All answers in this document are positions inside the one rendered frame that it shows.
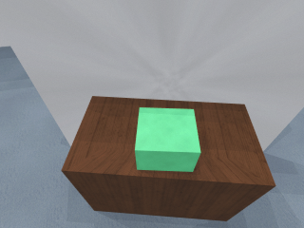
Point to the pedestal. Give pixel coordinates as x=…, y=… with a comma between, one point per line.
x=230, y=174

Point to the carton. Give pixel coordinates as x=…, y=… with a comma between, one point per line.
x=167, y=139

